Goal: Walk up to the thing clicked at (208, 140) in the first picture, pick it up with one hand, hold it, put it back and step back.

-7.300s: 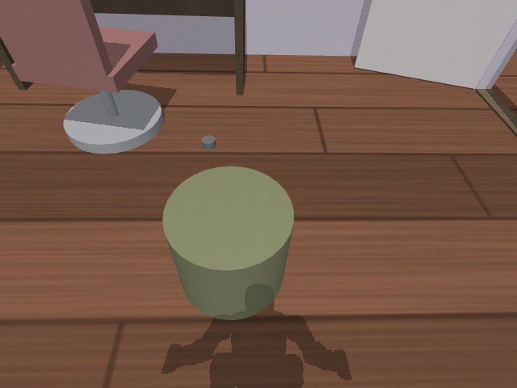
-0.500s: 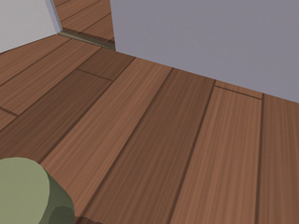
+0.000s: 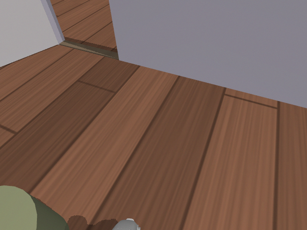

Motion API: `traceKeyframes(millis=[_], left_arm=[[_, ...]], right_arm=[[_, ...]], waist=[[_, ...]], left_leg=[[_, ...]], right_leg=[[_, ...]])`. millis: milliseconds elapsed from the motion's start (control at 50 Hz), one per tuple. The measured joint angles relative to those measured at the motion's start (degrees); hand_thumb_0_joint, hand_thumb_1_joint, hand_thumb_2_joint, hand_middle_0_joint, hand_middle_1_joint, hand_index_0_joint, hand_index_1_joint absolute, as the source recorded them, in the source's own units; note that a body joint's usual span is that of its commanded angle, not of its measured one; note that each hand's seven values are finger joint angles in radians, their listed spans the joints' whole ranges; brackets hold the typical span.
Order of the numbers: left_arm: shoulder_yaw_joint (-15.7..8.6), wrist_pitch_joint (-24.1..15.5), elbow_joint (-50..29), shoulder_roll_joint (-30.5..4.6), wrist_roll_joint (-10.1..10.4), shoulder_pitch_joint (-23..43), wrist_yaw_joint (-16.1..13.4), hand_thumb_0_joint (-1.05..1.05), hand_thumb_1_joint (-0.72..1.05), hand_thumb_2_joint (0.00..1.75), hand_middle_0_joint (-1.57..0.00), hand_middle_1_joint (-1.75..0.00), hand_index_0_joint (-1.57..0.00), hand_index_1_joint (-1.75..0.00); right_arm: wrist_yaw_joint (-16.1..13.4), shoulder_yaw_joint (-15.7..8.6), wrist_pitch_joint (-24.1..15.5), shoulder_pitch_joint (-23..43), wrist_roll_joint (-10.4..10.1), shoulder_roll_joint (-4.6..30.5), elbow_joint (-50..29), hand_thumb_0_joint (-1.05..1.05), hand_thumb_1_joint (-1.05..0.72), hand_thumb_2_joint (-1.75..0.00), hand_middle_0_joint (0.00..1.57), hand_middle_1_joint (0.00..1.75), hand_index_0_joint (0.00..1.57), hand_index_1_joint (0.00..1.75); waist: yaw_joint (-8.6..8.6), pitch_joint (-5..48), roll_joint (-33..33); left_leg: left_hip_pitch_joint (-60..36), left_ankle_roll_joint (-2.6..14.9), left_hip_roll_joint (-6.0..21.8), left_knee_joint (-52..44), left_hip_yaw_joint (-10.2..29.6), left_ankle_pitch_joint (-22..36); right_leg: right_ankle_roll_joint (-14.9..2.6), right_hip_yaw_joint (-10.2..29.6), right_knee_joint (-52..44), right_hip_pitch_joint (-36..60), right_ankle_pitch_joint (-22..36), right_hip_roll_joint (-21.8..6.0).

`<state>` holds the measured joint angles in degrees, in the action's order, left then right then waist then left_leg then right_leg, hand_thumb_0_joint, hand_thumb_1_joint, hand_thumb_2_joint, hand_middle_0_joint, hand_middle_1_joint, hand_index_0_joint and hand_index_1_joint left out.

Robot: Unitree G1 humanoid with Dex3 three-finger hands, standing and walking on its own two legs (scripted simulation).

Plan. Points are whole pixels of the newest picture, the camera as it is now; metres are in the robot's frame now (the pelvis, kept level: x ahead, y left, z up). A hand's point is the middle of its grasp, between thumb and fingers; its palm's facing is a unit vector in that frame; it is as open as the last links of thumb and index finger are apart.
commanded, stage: walk up
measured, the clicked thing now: out of the picture +0.29 +1.51 -0.75
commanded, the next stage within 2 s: stand in 1.80 s
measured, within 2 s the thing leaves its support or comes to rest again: neither
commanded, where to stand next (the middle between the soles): +0.41 +0.06 m, yaw +0 degrees
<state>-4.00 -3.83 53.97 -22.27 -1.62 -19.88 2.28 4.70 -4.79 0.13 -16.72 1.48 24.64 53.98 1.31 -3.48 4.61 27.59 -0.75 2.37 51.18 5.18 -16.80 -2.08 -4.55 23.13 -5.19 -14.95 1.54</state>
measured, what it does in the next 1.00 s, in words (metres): walks ahead, turning left: left foot, then right foot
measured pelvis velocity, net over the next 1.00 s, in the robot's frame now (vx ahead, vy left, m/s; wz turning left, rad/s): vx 0.33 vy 0.04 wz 0.28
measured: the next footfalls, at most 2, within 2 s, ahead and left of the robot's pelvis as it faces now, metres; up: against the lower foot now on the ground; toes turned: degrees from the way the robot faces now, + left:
left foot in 0.16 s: +0.21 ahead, +0.16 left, +0.00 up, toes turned +5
right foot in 0.56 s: +0.37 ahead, -0.09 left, +0.00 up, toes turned +6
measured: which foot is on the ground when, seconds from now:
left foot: up 0.00-0.14, down 0.16-0.58, up 0.60-0.92, down 0.94-1.00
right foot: down 0.00-0.20, up 0.22-0.54, down 0.56-0.96, up 0.98-1.00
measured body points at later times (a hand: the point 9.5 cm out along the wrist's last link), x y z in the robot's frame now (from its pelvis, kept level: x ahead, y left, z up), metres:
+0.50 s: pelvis +0.19 +0.03 -0.01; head +0.21 +0.04 +0.44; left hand +0.28 +0.36 -0.11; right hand +0.24 -0.28 -0.11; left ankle +0.17 +0.16 -0.74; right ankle +0.30 -0.10 -0.71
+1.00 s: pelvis +0.33 +0.04 -0.02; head +0.37 +0.07 +0.42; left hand +0.27 +0.36 -0.15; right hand +0.53 -0.23 -0.12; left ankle +0.39 +0.17 -0.74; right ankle +0.33 -0.09 -0.72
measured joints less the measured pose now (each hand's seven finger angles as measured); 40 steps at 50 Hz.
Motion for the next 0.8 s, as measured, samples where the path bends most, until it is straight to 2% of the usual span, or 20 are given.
traceKeyframes(millis=[100, 160, 180, 200, 260, 300, 360, 420, 540, 560, 580, 620, 680, 740, 800], left_arm=[[0.0, -0.4, -2.1, -0.7, 0.0, 0.3, 0.2, 0.01, 0.90, 0.89, -0.21, -0.30, -0.21, -0.30], [0.5, -0.1, -3.0, -1.3, 0.2, 0.5, 0.2, 0.01, 0.90, 0.89, -0.21, -0.30, -0.21, -0.30], [0.5, 0.1, -3.1, -1.7, 0.3, 0.7, 0.0, 0.01, 0.90, 0.89, -0.21, -0.30, -0.21, -0.30], [0.6, 0.6, -3.0, -1.6, 0.5, 1.2, -0.2, 0.01, 0.90, 0.90, -0.21, -0.30, -0.21, -0.30], [1.4, 1.6, -2.6, -1.7, 1.1, 2.7, -0.6, 0.01, 0.91, 0.90, -0.21, -0.30, -0.21, -0.30], [1.5, 1.6, -3.2, -2.1, 1.2, 4.1, -0.4, 0.01, 0.91, 0.90, -0.21, -0.30, -0.21, -0.30], [1.1, 1.3, -5.1, -2.4, 1.0, 6.2, 0.2, 0.01, 0.91, 0.90, -0.21, -0.30, -0.21, -0.30], [0.6, 1.4, -6.3, -2.3, 0.4, 7.4, 0.9, 0.01, 0.91, 0.90, -0.21, -0.30, -0.20, -0.30], [-0.4, 1.0, -7.0, -2.0, -0.2, 7.0, 1.9, 0.01, 0.91, 0.90, -0.21, -0.30, -0.20, -0.30], [-0.5, 0.6, -7.3, -2.3, -0.2, 6.5, 1.8, 0.01, 0.91, 0.90, -0.21, -0.30, -0.20, -0.30], [-0.8, 0.1, -7.5, -2.2, -0.5, 6.3, 1.6, 0.01, 0.91, 0.90, -0.21, -0.30, -0.21, -0.30], [-0.7, -0.5, -7.8, -1.5, -0.6, 6.1, 1.1, 0.01, 0.91, 0.90, -0.21, -0.30, -0.21, -0.30], [0.2, -0.6, -7.8, 0.0, -0.1, 5.0, 0.9, 0.01, 0.91, 0.90, -0.21, -0.30, -0.21, -0.30], [0.8, -0.7, -7.6, 0.6, 0.2, 3.0, 0.9, 0.01, 0.91, 0.90, -0.21, -0.30, -0.21, -0.30], [0.9, -0.5, -7.4, 0.0, 0.1, 1.1, 0.7, 0.01, 0.90, 0.90, -0.21, -0.30, -0.21, -0.30]], right_arm=[[0.8, 0.5, -0.2, 0.1, 0.5, -1.0, -1.2, 0.00, -0.90, -0.89, 0.21, 0.30, 0.20, 0.30], [0.8, 0.3, -1.0, 0.7, 0.5, -1.2, -2.2, 0.01, -0.90, -0.89, 0.21, 0.30, 0.20, 0.30], [0.6, 0.2, -1.6, 1.3, 0.6, -1.5, -2.7, 0.01, -0.90, -0.89, 0.21, 0.30, 0.20, 0.30], [0.2, 0.1, -2.3, 1.8, 0.8, -1.6, -3.6, 0.00, -0.90, -0.89, 0.21, 0.30, 0.20, 0.30], [-0.6, 0.4, -3.5, 1.8, -0.6, -2.5, -6.0, 0.00, -0.90, -0.89, 0.21, 0.30, 0.20, 0.30], [-1.1, 1.0, -3.6, 0.6, -1.2, -3.1, -7.1, 0.00, -0.90, -0.89, 0.21, 0.30, 0.20, 0.30], [-1.6, 1.9, -3.6, -1.8, -1.2, -3.3, -7.7, 0.00, -0.90, -0.89, 0.21, 0.30, 0.20, 0.30], [-1.7, 2.3, -3.7, -4.1, -0.8, -3.1, -8.2, 0.00, -0.90, -0.89, 0.21, 0.30, 0.20, 0.30], [-1.6, 2.2, -3.1, -7.6, -0.6, -1.5, -8.7, 0.00, -0.90, -0.89, 0.21, 0.30, 0.21, 0.30], [-1.7, 2.2, -3.0, -8.3, -0.6, -1.3, -9.0, 0.00, -0.90, -0.89, 0.21, 0.30, 0.21, 0.30], [-1.9, 2.2, -2.9, -8.6, -0.7, -1.0, -9.0, 0.00, -0.90, -0.89, 0.21, 0.30, 0.21, 0.30], [-2.7, 2.1, -2.1, -7.7, -0.8, -0.8, -7.8, 0.01, -0.90, -0.89, 0.21, 0.30, 0.20, 0.30], [-2.9, 2.3, -1.9, -6.2, -1.0, -0.2, -6.2, 0.01, -0.90, -0.89, 0.21, 0.30, 0.20, 0.30], [-2.2, 2.1, -2.5, -5.1, -0.9, 0.1, -6.2, 0.01, -0.90, -0.89, 0.21, 0.30, 0.20, 0.30], [-1.6, 1.8, -2.6, -3.9, -0.5, -0.1, -6.8, 0.01, -0.90, -0.89, 0.21, 0.30, 0.20, 0.30]], waist=[[0.07, -0.9, -2.0], [-0.28, -1.1, -3.7], [-0.40, -1.7, -5.2], [-0.52, -2.3, -6.0], [-2.08, -2.6, -6.2], [-2.64, -2.3, -7.0], [-2.85, -2.0, -7.5], [-3.19, -1.7, -7.3], [-3.81, -0.2, -5.2], [-3.67, 0.3, -5.0], [-3.30, 0.5, -4.2], [-2.71, 0.2, -2.7], [-1.46, 0.0, -1.3], [-0.39, 0.0, -0.9], [0.57, -0.5, -1.8]], left_leg=[[-1.3, 0.66, 2.7, -11.1, -3.1, 2.3], [-4.7, 1.60, 2.5, -17.0, -5.9, 5.6], [-5.4, 1.44, 1.5, -16.6, -7.0, 7.5], [-5.4, 1.36, 0.9, -14.9, -7.9, 6.2], [-7.1, 1.76, 0.8, -13.9, -8.2, 3.1], [-9.2, 1.92, 0.0, -16.3, -7.9, 3.1], [-11.8, 2.16, -1.1, -19.4, -6.9, 3.2], [-14.0, 2.19, -1.8, -20.8, -5.9, 2.2], [-16.3, 0.57, -1.5, -17.8, -3.3, -3.3], [-15.9, 0.26, -1.4, -15.5, -2.8, -5.3], [-14.8, 1.03, -1.0, -11.8, -2.0, -7.3], [-10.6, 2.27, -1.7, -0.5, -0.3, -9.8], [-5.1, 2.64, -2.1, 8.5, -1.7, -7.5], [-1.5, 2.00, -1.1, 6.4, -3.1, -4.8], [0.1, 1.39, 0.0, -0.2, -4.4, -3.0]], right_leg=[[1.48, -0.9, 0.9, 3.2, -4.1, -1.0], [2.89, -1.0, 5.5, 3.6, -9.0, -2.7], [2.36, -0.3, 10.0, 2.5, -11.1, -4.3], [1.40, 1.2, 17.3, -0.4, -11.0, -5.0], [-0.50, 6.9, 37.7, -10.1, -12.4, -1.3], [-0.82, 6.4, 40.7, -14.7, -10.8, -1.9], [0.13, 5.0, 34.0, -18.7, -8.6, -3.8], [1.02, 4.6, 26.9, -21.1, -6.4, -4.5], [0.62, 3.5, 13.5, -18.8, 0.7, -3.3], [0.32, 3.4, 11.2, -17.1, 1.1, -2.8], [0.37, 2.9, 11.1, -16.5, 3.8, -2.1], [0.56, 1.2, 13.8, -16.2, 1.8, -1.9], [0.37, -0.3, 11.6, -12.7, 0.4, -2.2], [0.20, -1.5, 7.6, -9.1, 0.6, -2.5], [0.15, -2.5, 5.7, -6.7, -0.2, -3.0]])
